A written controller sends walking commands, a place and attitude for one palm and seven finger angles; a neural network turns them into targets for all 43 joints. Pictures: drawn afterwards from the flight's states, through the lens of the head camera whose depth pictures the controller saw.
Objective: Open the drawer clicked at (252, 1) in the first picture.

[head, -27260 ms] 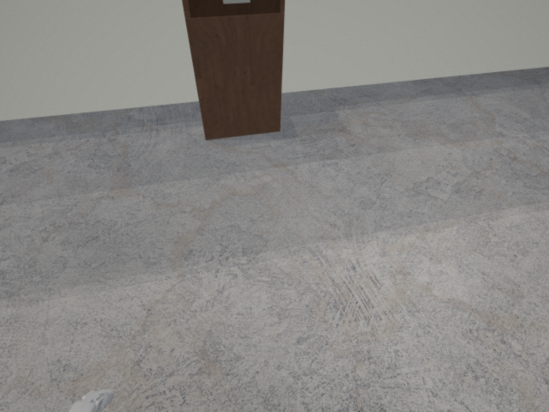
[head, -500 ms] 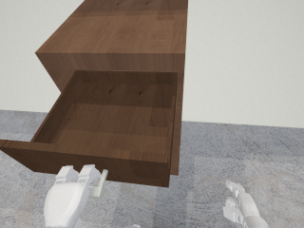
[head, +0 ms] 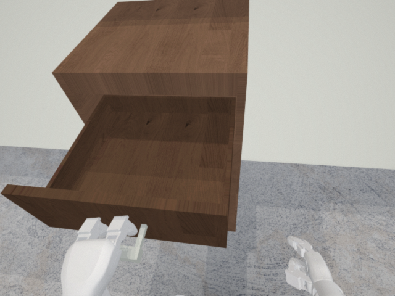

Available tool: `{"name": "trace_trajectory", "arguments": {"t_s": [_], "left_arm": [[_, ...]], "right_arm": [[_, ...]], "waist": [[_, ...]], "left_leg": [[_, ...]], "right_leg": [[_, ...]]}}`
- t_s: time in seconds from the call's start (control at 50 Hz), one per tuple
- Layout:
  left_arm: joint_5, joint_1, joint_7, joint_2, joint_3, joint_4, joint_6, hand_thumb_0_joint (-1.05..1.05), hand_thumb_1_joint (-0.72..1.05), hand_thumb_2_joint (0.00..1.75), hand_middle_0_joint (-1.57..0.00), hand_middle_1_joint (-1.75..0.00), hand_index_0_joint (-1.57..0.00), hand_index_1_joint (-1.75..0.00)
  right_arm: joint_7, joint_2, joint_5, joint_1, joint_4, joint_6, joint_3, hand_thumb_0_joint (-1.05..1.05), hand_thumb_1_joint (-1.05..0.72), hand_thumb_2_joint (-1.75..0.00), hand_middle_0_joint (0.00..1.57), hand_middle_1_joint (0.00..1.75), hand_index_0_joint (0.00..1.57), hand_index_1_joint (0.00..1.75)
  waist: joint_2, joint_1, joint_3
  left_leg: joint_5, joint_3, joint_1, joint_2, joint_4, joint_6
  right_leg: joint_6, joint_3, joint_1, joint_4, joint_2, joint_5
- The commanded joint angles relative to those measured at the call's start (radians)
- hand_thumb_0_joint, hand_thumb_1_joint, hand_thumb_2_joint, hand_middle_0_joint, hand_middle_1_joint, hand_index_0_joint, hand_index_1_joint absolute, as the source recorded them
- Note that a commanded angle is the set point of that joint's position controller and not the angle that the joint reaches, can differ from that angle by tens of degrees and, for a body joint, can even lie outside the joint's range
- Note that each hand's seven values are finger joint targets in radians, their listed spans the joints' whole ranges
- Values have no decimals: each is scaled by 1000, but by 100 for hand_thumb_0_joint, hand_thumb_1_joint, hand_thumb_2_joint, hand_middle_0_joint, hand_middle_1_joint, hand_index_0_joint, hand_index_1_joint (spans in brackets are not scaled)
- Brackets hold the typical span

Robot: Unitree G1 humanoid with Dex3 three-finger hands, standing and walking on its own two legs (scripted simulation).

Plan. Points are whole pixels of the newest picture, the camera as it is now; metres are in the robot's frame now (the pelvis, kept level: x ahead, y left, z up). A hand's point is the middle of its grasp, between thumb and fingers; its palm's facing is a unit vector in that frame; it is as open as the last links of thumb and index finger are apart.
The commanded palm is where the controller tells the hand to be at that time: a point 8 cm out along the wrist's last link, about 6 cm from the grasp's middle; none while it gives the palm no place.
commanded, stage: lift the hand off the handle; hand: left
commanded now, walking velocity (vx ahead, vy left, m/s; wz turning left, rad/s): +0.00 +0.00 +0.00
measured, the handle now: (113, 239) +0.21 +0.19 +0.04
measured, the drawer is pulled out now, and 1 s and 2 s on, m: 0.29 0.29 0.29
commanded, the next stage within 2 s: draw the hand back to the body in 1.12 s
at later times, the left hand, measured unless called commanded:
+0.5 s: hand (90, 251) +0.17 +0.20 +0.08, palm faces +0.05 -0.18 -0.98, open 13.2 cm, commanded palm +0.14 +0.19 +0.16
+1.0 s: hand (76, 205) +0.20 +0.19 +0.18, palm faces +0.24 -0.24 -0.94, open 13.8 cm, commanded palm +0.15 +0.19 +0.23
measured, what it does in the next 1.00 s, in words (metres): stands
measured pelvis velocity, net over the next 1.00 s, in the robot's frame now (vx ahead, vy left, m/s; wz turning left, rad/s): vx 0.01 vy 0.02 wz -0.02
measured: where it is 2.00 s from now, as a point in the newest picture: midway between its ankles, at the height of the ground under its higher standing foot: outside the picture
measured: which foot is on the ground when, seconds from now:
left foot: down 0.00-1.00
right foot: down 0.00-1.00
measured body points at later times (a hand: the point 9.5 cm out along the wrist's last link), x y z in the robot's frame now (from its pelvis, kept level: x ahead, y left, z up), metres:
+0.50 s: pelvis +0.01 +0.01 +0.02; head +0.02 -0.03 +0.47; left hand +0.16 +0.21 +0.14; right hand +0.23 -0.19 -0.07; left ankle +0.00 +0.12 -0.69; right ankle +0.01 -0.07 -0.69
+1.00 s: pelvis +0.01 +0.02 +0.04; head +0.00 -0.03 +0.48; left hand +0.19 +0.20 +0.23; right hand +0.25 -0.16 -0.04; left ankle +0.00 +0.13 -0.69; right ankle +0.01 -0.07 -0.69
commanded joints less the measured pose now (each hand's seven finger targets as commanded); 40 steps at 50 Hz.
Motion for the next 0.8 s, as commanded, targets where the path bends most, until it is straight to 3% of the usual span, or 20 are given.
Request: {"name": "trace_trajectory", "arguments": {"t_s": [0.0, 0.08, 0.12, 0.16, 0.22, 0.3, 0.38, 0.44, 0.52, 0.54, 0.6, 0.62, 0.64, 0.66, 0.72, 0.78], "left_arm": [[-19, -101, 52, 150, 167, -313, 11, 0, -50, 30, -30, -120, -30, -120], [-41, -67, 30, 158, 173, -366, 7, 0, -50, 30, -30, -120, -30, -120], [-49, -52, 24, 166, 184, -383, 13, 0, -50, 30, -30, -120, -30, -120], [-50, -45, 11, 162, 178, -381, 17, 0, -50, 30, -30, -120, -30, -120], [-58, -35, -8, 165, 186, -383, 29, 0, -50, 30, -30, -120, -30, -120], [-69, -99, -53, 129, 117, -454, 38, 0, -50, 30, -30, -120, -30, -120], [-77, -61, -76, 167, 145, -496, 36, 0, -50, 30, -30, -120, -30, -120], [-68, -68, -89, 157, 130, -536, 39, 0, -50, 30, -30, -120, -30, -120], [-81, -53, -111, 172, 147, -572, 58, 0, -50, 30, -30, -120, -30, -120], [-77, -72, -123, 153, 114, -599, 62, 0, -50, 30, -30, -120, -30, -120], [-80, -97, -142, 185, 142, -598, 71, 0, -50, 30, -30, -120, -30, -120], [-88, -101, -151, 180, 142, -610, 80, 0, -50, 30, -30, -120, -30, -120], [-82, -123, -163, 168, 117, -631, 81, 0, -50, 30, -30, -120, -30, -120], [-86, -167, -173, 171, 113, -639, 81, 0, -50, 30, -30, -120, -30, -120], [-103, -154, -185, 211, 164, -656, 91, 0, -50, 30, -30, -120, -30, -120], [-95, -143, -208, 182, 116, -706, 92, 0, -50, 30, -30, -120, -30, -120]], "right_arm": [[-10, -84, 2, -126, -176, -51, -31, 0, -90, -90, 20, 30, 20, 30], [-6, -86, 4, -127, -188, -55, -29, 0, -90, -90, 20, 30, 20, 30], [-3, -88, 7, -133, -193, -57, -25, 0, -90, -90, 20, 30, 20, 30], [-1, -88, 10, -136, -190, -55, -25, 0, -90, -90, 20, 30, 20, 30], [1, -91, 16, -142, -192, -56, -23, 0, -90, -90, 20, 30, 20, 30], [6, -94, 19, -138, -192, -58, -29, 0, -90, -90, 20, 30, 20, 30], [-1, -97, 20, -133, -204, -66, -20, 0, -90, -90, 20, 30, 20, 30], [10, -95, 18, -126, -205, -71, -16, 0, -90, -90, 20, 30, 20, 30], [14, -105, 30, -150, -212, -69, -9, 0, -90, -90, 20, 30, 20, 30], [18, -99, 27, -137, -212, -68, -8, 0, -90, -90, 20, 30, 20, 30], [12, -102, 33, -145, -208, -63, -6, 0, -90, -90, 20, 30, 20, 30], [13, -102, 40, -169, -217, -64, 1, 0, -90, -90, 20, 30, 20, 30], [16, -95, 37, -144, -214, -63, 1, 0, -90, -90, 20, 30, 20, 30], [12, -97, 42, -159, -211, -58, 0, 0, -90, -90, 20, 30, 20, 30], [4, -101, 49, -177, -221, -61, 8, 0, -90, -90, 20, 30, 20, 30], [12, -101, 45, -153, -224, -53, 6, 0, -90, -90, 20, 30, 20, 30]], "waist": [[-61, -17, -156], [-77, -9, -154], [-48, -6, -148], [-56, -8, -105], [-50, -5, -96], [-36, -12, -104], [-77, 6, -103], [-63, 8, -101], [-26, 11, -93], [-22, 11, -95], [-45, 11, -64], [-25, 13, -65], [-35, 14, -82], [-26, 7, -50], [-39, 19, -83], [-1, 25, -97]], "left_leg": [[180, -41, 164, -38, -91, 34], [208, -40, 193, -35, -108, 34], [214, -42, 213, -30, -120, 31], [202, -40, 210, -26, -133, 32], [203, -43, 227, -21, -151, 32], [218, -46, 279, -11, -178, 38], [242, -41, 288, -9, -193, 38], [257, -47, 325, -2, -201, 34], [297, -51, 345, 12, -221, 30], [297, -48, 349, 11, -226, 32], [291, -46, 355, 17, -244, 33], [296, -56, 367, 23, -251, 31], [297, -51, 374, 22, -256, 34], [289, -52, 379, 27, -267, 34], [305, -56, 393, 32, -279, 32], [368, -47, 411, 36, -287, 31]], "right_leg": [[24, 134, 110, -246, -21, 220], [25, 142, 137, -267, -24, 249], [19, 150, 137, -280, -23, 235], [24, 137, 136, -293, -23, 218], [24, 142, 156, -317, -24, 208], [30, 114, 159, -326, -27, 183], [36, 118, 199, -346, -32, 227], [28, 124, 174, -356, -33, 188], [27, 116, 222, -361, -29, 255], [31, 101, 214, -362, -33, 230], [36, 97, 229, -385, -30, 231], [32, 104, 234, -386, -29, 234], [35, 84, 233, -383, -32, 209], [36, 85, 232, -397, -30, 209], [37, 92, 279, -406, -30, 240], [39, 66, 296, -396, -28, 278]]}}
